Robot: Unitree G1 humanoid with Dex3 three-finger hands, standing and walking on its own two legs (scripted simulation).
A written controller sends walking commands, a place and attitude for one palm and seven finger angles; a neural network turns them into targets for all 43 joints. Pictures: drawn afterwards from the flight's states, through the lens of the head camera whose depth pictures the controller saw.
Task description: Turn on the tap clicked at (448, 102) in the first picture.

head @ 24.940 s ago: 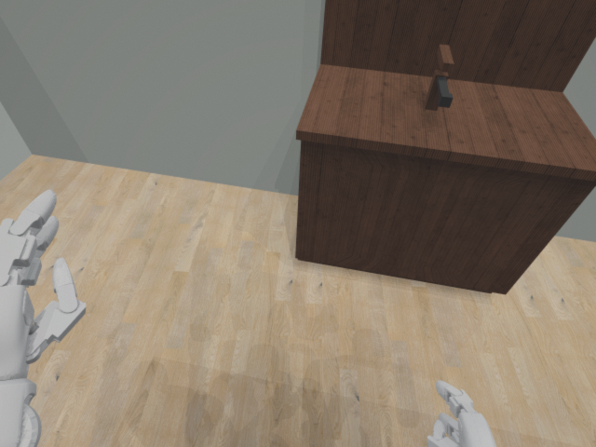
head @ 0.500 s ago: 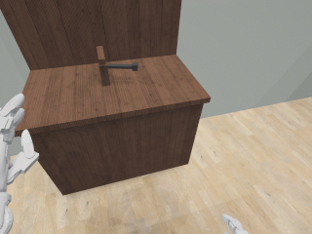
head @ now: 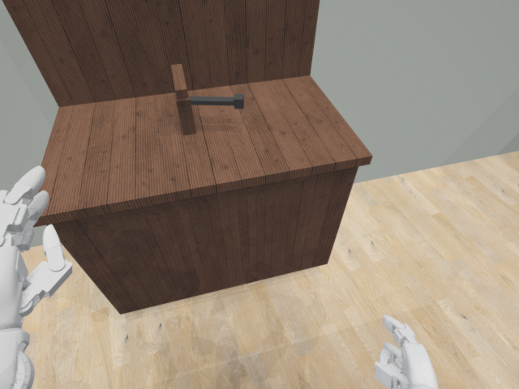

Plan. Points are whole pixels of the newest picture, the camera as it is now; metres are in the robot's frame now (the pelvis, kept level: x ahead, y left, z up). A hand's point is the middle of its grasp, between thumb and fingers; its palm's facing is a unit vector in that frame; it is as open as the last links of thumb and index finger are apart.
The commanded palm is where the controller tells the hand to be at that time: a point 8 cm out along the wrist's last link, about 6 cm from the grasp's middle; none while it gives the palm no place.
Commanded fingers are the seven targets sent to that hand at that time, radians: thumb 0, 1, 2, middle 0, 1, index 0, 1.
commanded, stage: stop stepping back and stand still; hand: left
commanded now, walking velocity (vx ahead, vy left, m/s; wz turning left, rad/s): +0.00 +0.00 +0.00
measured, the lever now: (239, 101) +0.78 +0.11 +0.03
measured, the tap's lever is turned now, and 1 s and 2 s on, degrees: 74 74 74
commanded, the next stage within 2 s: stand and check the lever's angle in 0.02 s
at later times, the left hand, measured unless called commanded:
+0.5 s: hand (45, 270) +0.21 +0.26 +0.16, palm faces +0.39 -0.85 -0.36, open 7.4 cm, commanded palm +0.15 +0.30 +0.18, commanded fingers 0.00 0.90 0.90 -0.20 -0.30 -0.20 -0.30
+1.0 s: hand (35, 273) +0.20 +0.27 +0.16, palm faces +0.40 -0.85 -0.36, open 7.4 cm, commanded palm +0.15 +0.31 +0.18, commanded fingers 0.00 0.90 0.90 -0.20 -0.30 -0.20 -0.30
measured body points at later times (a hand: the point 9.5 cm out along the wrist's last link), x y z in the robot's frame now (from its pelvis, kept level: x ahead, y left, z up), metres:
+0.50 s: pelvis -0.01 +0.02 +0.01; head -0.01 +0.02 +0.46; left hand +0.18 +0.30 +0.18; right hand +0.17 -0.22 -0.08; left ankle +0.02 +0.12 -0.74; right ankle -0.01 -0.11 -0.74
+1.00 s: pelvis -0.01 +0.03 +0.01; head -0.01 +0.03 +0.46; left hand +0.18 +0.31 +0.18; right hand +0.17 -0.20 -0.07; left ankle +0.02 +0.12 -0.74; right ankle -0.01 -0.11 -0.74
